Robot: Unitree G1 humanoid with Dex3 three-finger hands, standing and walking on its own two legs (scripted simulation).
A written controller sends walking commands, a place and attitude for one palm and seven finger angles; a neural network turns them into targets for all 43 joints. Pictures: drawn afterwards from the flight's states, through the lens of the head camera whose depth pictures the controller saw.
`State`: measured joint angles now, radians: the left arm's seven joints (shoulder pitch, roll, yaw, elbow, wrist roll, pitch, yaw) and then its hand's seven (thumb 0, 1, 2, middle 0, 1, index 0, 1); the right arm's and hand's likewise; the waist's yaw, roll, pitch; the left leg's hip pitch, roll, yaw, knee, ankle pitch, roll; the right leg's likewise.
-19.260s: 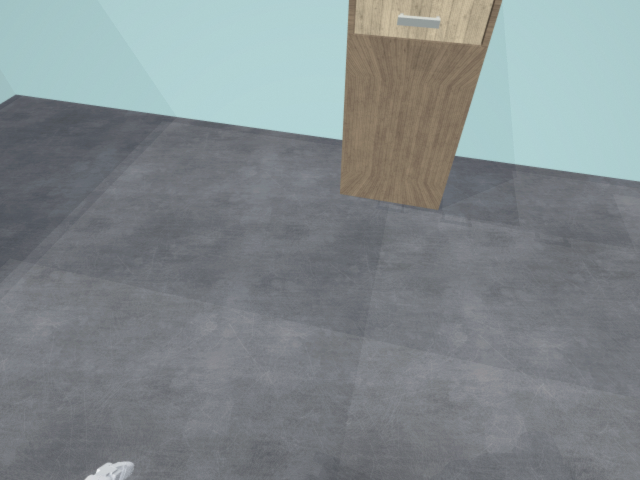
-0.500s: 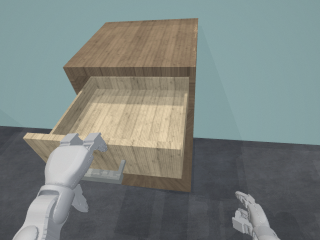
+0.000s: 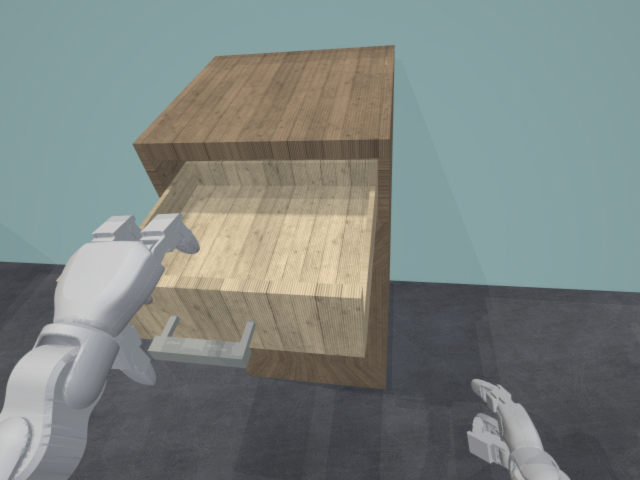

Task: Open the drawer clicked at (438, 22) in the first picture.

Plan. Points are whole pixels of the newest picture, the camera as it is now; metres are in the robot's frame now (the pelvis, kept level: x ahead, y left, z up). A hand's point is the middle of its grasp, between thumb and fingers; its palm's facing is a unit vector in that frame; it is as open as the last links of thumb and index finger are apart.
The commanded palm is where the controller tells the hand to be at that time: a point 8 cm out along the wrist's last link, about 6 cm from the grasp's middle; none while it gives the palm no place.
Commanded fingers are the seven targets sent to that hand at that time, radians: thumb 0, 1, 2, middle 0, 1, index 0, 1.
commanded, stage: lift the hand off the handle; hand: left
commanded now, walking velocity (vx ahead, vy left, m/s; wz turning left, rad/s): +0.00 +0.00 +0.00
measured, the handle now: (205, 338) +0.27 +0.22 +0.03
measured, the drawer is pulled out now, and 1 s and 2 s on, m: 0.30 0.30 0.30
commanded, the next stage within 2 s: draw the hand back to the body in 0.14 s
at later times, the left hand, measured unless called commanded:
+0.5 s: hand (121, 307) +0.22 +0.24 +0.17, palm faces +0.15 -0.06 -0.99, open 13.8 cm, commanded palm +0.18 +0.24 +0.23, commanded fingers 0.00 -0.50 0.30 -0.30 -1.20 -0.30 -1.20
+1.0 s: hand (128, 299) +0.21 +0.21 +0.21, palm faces +0.36 -0.80 -0.49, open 13.6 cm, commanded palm +0.16 +0.25 +0.23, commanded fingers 0.00 -0.19 0.44 -0.28 -1.00 -0.28 -1.00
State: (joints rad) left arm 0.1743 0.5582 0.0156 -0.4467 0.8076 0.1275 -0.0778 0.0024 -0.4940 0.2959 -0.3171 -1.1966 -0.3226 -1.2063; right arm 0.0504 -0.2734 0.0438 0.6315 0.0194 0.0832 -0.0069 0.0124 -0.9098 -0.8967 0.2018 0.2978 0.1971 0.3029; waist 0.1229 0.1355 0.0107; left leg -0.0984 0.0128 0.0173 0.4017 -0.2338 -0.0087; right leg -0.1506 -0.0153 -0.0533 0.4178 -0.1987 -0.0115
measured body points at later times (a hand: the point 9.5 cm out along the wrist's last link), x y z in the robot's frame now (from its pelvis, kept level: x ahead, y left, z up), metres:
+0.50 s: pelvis -0.01 +0.00 +0.00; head -0.02 -0.06 +0.44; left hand +0.20 +0.24 +0.23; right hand +0.23 -0.20 -0.09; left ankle -0.01 +0.13 -0.74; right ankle +0.02 -0.11 -0.74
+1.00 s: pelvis +0.00 +0.00 +0.00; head -0.01 -0.03 +0.45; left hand +0.18 +0.25 +0.23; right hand +0.22 -0.20 -0.08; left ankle -0.01 +0.13 -0.74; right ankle +0.02 -0.11 -0.74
